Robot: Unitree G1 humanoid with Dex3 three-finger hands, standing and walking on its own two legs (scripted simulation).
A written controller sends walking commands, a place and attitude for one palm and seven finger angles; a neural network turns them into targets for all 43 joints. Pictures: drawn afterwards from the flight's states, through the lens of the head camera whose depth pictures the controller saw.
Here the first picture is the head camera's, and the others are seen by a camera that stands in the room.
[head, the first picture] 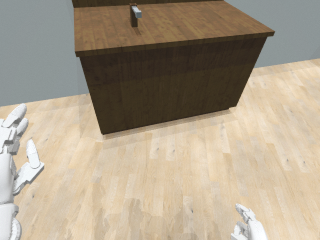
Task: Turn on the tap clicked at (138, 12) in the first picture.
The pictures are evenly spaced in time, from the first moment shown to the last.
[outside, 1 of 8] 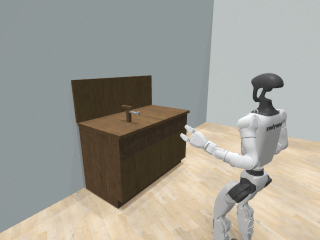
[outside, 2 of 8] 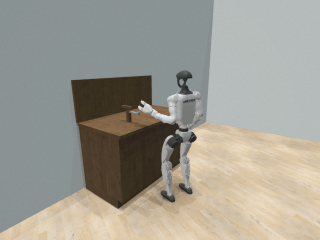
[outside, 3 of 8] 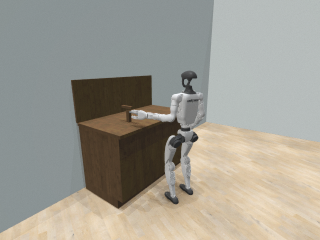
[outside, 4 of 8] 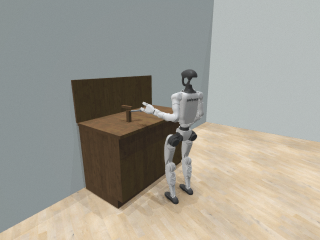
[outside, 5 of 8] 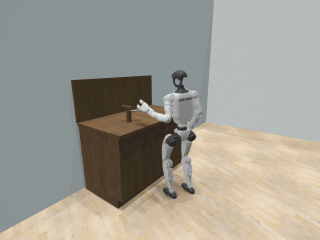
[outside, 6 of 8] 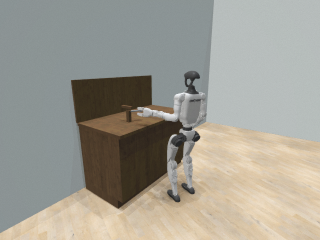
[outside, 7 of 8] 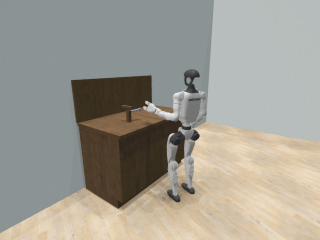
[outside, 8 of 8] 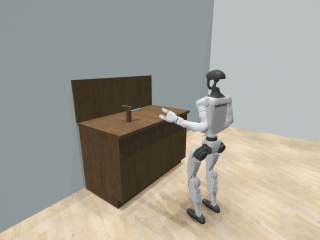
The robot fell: no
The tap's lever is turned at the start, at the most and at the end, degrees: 0 77 76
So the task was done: yes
